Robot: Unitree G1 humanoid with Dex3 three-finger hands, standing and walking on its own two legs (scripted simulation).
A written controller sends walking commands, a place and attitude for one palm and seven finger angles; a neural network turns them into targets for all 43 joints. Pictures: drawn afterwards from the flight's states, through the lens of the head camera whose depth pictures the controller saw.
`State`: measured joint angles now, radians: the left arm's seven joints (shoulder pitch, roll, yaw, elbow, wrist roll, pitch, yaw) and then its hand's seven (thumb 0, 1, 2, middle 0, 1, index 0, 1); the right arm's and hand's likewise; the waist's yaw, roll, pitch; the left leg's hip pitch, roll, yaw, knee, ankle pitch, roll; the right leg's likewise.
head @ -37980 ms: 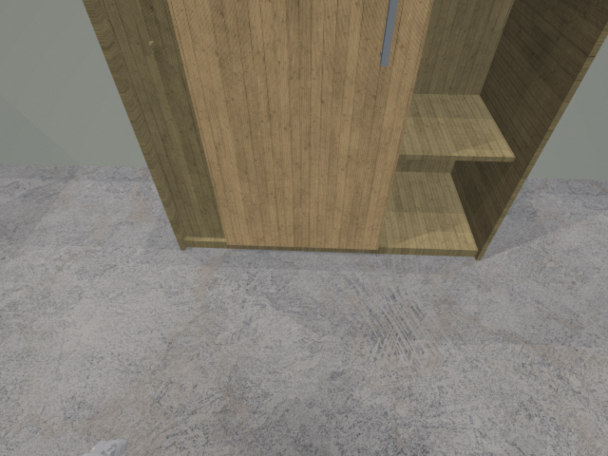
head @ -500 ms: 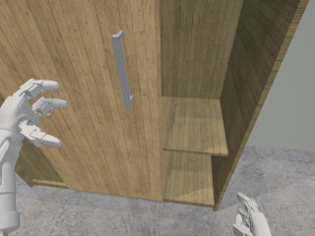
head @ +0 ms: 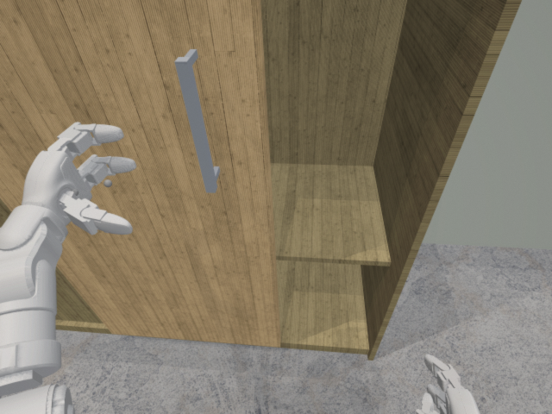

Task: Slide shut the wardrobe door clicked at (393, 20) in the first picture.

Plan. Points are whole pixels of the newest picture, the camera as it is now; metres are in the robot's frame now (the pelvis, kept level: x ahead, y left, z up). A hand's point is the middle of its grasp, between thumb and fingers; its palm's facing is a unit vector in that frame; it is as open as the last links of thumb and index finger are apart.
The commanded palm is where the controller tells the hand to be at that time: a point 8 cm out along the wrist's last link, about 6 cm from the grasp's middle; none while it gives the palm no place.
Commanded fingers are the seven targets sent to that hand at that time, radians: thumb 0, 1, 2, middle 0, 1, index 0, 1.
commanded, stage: move the hooked fingers beside the handle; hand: left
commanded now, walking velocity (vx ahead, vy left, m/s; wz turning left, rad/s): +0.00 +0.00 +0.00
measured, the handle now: (202, 128) +0.50 +0.17 +0.19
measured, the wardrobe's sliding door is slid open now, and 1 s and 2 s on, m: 0.32 0.32 0.32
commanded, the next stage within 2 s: feel for the door with the fingertips in 1.76 s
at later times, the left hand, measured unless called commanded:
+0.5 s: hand (131, 160) +0.39 +0.24 +0.20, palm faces +0.04 -1.00 -0.03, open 14.0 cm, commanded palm +0.37 +0.29 +0.20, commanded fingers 0.00 -0.50 0.30 -0.30 -1.20 -0.30 -1.20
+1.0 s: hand (146, 141) +0.44 +0.24 +0.20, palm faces +0.03 -1.00 +0.00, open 14.0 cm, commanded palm +0.42 +0.29 +0.20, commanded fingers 0.00 -0.50 0.30 -0.30 -1.20 -0.30 -1.20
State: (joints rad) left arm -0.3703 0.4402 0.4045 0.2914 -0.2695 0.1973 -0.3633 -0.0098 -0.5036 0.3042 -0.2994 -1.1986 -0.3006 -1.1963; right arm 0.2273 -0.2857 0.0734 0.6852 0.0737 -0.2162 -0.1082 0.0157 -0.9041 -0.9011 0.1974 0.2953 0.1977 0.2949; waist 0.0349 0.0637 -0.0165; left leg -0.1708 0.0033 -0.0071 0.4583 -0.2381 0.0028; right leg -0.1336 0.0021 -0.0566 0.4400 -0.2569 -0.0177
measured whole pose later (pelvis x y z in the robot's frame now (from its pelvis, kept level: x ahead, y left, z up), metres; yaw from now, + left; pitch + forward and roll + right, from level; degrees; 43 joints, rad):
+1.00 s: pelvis +0.01 +0.01 +0.00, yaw -2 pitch +2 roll -1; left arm -0.73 0.51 0.39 0.79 -0.19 0.06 -0.33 -0.01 -0.50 0.30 -0.30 -1.20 -0.30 -1.20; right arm 0.33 -0.29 0.05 0.72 0.06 -0.17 -0.09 0.01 -0.90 -0.90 0.20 0.30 0.20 0.29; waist -0.04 0.04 -0.04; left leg -0.26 0.01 0.02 0.48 -0.26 0.02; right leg -0.22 0.00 -0.03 0.44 -0.26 0.00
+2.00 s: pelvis +0.02 +0.01 +0.00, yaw -2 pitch +3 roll -1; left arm -0.72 0.49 0.37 0.82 -0.19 0.03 -0.30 -0.01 -0.50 0.30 -0.30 -1.20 -0.30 -1.20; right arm 0.33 -0.29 0.04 0.70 0.06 -0.14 -0.09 0.01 -0.91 -0.90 0.20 0.30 0.20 0.29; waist -0.04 0.04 -0.05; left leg -0.27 0.01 0.02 0.50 -0.27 0.01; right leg -0.24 0.01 -0.03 0.45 -0.27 -0.01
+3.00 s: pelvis +0.01 +0.01 +0.00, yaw -1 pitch +3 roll -1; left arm -0.80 0.43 0.31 0.89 -0.18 -0.03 -0.24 -0.01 -0.50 0.30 -0.32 -1.22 -0.32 -1.23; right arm 0.36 -0.28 0.04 0.75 0.05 -0.17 -0.07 0.01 -0.91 -0.90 0.20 0.30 0.20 0.29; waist -0.04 0.04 -0.05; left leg -0.28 0.01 0.02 0.49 -0.26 0.01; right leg -0.24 0.01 -0.03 0.45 -0.26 -0.01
